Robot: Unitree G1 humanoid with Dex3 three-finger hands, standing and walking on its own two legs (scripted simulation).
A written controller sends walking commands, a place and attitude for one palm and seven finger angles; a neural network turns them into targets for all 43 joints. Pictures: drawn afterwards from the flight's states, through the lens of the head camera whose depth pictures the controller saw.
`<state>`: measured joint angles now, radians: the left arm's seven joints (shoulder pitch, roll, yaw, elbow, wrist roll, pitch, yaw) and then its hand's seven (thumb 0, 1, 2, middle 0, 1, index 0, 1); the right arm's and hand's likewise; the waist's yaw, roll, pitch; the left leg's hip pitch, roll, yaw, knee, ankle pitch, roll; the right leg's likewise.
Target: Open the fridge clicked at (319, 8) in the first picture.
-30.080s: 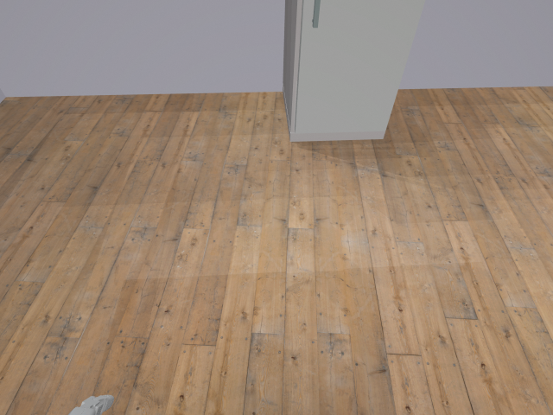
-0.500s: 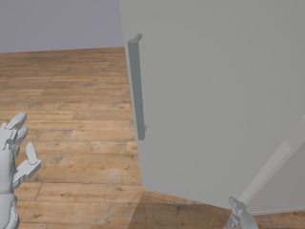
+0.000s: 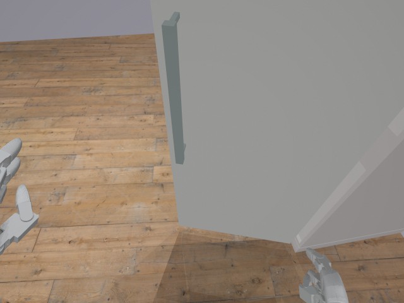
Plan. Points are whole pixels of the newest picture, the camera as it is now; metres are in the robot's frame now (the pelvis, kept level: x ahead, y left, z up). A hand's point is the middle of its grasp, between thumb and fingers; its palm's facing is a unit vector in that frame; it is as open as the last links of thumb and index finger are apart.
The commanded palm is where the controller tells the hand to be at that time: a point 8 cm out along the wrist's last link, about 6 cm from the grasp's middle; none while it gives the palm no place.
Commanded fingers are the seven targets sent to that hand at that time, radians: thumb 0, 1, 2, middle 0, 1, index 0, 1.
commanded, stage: step back with the hand held close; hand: left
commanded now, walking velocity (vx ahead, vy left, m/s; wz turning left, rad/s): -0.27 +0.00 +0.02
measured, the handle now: (178, 103) +0.51 +0.10 +0.11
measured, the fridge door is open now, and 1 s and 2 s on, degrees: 71 71 71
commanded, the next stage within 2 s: stop stepping back and stand still in 0.92 s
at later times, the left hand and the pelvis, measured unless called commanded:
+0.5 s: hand out of the picture +0.11 +0.27 +0.16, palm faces +0.51 -0.74 -0.44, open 7.5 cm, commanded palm +0.04 +0.30 +0.18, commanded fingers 0.00 0.90 0.90 -0.20 -0.30 -0.20 -0.30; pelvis -0.08 -0.01 -0.02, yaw +4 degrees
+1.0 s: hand out of the picture -0.03 +0.27 +0.18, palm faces +0.62 -0.65 -0.44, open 7.4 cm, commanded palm -0.09 +0.28 +0.18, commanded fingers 0.00 0.90 0.90 -0.20 -0.30 -0.20 -0.30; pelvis -0.18 -0.03 -0.03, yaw +8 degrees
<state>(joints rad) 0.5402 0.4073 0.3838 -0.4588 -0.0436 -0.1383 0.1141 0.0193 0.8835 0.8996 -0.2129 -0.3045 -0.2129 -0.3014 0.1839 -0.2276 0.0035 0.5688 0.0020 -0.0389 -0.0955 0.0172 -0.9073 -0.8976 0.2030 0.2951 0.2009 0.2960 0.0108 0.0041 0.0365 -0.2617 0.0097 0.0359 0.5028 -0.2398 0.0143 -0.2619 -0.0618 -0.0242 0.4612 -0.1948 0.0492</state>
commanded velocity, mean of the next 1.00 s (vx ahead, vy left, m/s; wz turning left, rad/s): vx -0.34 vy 0.00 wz -0.09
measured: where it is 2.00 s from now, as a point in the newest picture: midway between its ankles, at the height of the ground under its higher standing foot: outside the picture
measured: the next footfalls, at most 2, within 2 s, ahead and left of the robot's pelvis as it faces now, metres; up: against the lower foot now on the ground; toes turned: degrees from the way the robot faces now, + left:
right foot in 0.96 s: -0.16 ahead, -0.15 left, +0.00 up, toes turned +9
left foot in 1.20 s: -0.20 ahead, +0.10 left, +0.00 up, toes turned +9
